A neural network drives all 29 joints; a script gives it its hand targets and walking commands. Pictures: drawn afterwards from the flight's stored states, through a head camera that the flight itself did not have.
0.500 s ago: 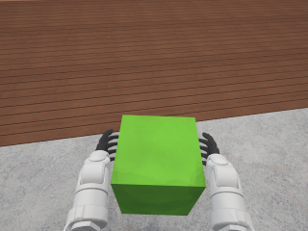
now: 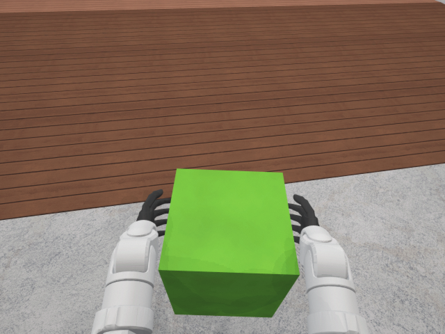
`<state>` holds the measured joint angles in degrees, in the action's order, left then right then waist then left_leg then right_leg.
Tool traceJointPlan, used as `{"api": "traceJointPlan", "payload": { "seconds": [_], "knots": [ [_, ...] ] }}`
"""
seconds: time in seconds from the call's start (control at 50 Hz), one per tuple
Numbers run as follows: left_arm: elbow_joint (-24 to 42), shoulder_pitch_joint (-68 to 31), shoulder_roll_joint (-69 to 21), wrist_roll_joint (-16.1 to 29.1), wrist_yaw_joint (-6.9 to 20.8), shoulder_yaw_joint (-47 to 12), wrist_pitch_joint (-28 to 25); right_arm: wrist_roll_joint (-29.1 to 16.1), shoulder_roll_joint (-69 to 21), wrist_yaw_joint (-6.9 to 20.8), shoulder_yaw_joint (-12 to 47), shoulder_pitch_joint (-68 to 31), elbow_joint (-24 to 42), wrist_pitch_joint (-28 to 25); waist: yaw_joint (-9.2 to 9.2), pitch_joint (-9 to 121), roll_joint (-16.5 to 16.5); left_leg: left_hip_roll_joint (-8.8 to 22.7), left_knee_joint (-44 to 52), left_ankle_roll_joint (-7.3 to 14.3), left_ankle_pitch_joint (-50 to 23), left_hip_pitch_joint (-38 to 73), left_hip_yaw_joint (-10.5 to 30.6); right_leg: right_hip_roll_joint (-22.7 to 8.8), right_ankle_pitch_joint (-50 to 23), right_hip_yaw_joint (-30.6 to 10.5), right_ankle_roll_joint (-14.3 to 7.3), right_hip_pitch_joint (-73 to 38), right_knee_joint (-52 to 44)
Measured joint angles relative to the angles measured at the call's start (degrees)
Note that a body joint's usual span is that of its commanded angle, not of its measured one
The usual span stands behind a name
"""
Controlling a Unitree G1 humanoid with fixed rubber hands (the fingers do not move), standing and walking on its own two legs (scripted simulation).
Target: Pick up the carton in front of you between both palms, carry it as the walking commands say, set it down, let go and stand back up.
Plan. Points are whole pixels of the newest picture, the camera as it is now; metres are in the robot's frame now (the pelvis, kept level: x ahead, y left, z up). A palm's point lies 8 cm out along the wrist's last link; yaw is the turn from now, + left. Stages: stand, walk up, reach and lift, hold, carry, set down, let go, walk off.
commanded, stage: hold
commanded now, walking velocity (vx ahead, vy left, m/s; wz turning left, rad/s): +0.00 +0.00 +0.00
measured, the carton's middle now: (226, 246) +0.29 +0.00 -0.03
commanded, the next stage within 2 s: carry in 0.86 s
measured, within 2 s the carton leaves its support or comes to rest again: neither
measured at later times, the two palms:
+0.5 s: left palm (145, 228) +0.28 +0.15 +0.05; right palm (310, 233) +0.28 -0.15 +0.05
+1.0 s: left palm (144, 220) +0.29 +0.15 +0.05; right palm (306, 223) +0.29 -0.15 +0.05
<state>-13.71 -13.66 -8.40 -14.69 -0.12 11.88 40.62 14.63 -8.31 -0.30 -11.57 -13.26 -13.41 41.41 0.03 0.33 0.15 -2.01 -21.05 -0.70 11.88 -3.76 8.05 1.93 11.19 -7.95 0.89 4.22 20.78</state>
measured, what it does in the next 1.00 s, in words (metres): stands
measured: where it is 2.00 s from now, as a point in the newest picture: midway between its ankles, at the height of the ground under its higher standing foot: (212, 290)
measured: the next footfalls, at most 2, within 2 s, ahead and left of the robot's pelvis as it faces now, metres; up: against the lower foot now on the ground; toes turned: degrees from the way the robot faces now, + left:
right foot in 1.24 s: +0.12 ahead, -0.10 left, +0.00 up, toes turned -6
left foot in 1.52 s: +0.35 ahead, +0.13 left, +0.00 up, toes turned +11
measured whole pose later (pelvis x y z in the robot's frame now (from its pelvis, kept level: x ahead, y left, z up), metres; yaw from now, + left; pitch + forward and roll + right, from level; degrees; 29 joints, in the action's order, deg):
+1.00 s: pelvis +0.01 +0.00 -0.01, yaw +1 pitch -1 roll +0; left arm -7.2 -12.8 -8.2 -13.1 -1.1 9.6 46.1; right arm 12.7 -8.0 -0.9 -10.4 -12.1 -6.5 46.8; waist 0.4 6.4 0.0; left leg 0.1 -30.7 -0.3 21.2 -13.1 3.7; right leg 0.1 17.1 -3.3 0.8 12.0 27.8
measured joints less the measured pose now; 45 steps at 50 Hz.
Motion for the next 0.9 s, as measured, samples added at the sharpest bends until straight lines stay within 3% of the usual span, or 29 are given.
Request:
{"api": "traceJointPlan", "payload": {
  "seconds": [0.2,0.84,0.9],
  "knots": [
    [0.02,-1.56,-0.34,-0.95,0.56,1.08,2.82,0.88,-0.37,0.5,-1.0,-1.71,-0.09,2.86,-0.13,-0.49,0.02,0.09,0.31,-0.04,-0.42,1.65,-0.03,0.02,-0.46,0.13,-0.05,-1.69,-0.38],
    [0.67,-1.51,-0.33,-1.24,0.61,0.8,2.88,1.02,-0.34,0.46,-0.67,-1.59,0.55,2.85,0.0,-0.89,-0.01,0.17,0.42,-0.01,-0.36,1.64,-0.23,-0.06,-0.41,0.56,-0.11,-1.8,-0.62],
    [1.46,-1.09,-0.23,-0.69,0.33,0.3,3.3,0.55,-0.23,0.34,-0.4,-1.12,1.37,3.21,0.12,1.79,-0.07,0.24,-3.47,0.02,1.81,-2.84,-0.78,-0.21,1.69,1.41,-0.08,2.52,3.1]
  ]
}}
